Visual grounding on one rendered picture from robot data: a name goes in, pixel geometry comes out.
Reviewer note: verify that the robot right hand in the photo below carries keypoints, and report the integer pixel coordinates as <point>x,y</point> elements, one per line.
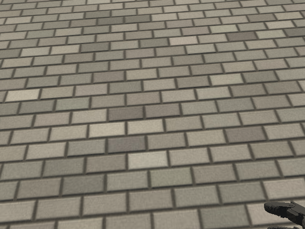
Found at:
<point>291,211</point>

